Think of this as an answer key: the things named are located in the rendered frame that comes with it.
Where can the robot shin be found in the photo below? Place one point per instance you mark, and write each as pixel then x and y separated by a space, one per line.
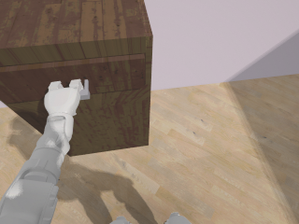
pixel 121 218
pixel 174 214

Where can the robot left shin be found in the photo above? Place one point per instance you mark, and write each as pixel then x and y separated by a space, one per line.
pixel 121 218

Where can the robot left upper arm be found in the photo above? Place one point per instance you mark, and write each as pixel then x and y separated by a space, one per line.
pixel 30 202

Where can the robot left hand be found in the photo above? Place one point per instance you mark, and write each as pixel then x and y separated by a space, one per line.
pixel 63 100

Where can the cabinet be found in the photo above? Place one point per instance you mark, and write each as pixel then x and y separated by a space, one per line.
pixel 41 31

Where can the handle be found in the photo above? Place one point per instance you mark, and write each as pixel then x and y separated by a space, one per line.
pixel 85 94

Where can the drawer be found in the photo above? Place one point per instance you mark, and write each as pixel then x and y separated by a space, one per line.
pixel 30 81

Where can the left robot forearm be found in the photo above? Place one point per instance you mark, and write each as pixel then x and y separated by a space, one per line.
pixel 46 160

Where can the robot right shin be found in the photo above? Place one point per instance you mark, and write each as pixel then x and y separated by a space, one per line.
pixel 174 214

